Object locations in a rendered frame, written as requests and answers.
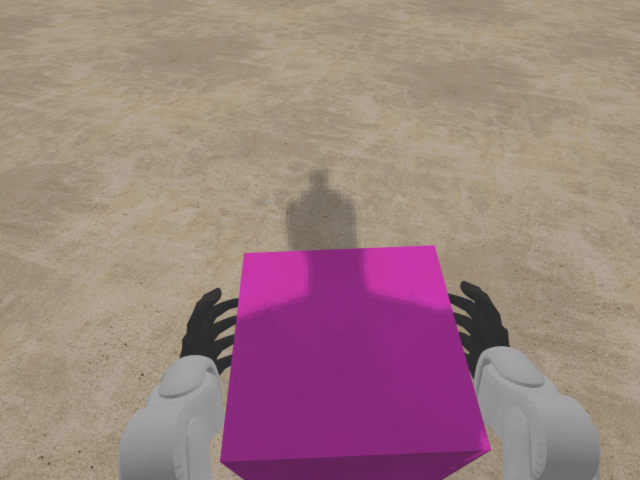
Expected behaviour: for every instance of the right robot forearm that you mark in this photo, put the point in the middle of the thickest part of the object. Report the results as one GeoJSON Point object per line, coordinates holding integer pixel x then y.
{"type": "Point", "coordinates": [545, 435]}

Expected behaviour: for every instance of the right robot hand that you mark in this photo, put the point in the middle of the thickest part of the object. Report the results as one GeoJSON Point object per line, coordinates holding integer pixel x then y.
{"type": "Point", "coordinates": [485, 327]}

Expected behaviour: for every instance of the carton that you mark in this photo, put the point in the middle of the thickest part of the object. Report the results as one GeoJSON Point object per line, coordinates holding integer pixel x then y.
{"type": "Point", "coordinates": [347, 364]}

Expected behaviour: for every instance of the left robot hand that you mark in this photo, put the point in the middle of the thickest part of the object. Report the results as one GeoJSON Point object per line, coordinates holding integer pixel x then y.
{"type": "Point", "coordinates": [201, 332]}

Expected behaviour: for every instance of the left robot forearm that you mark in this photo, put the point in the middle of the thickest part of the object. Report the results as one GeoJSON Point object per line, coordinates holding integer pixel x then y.
{"type": "Point", "coordinates": [169, 438]}

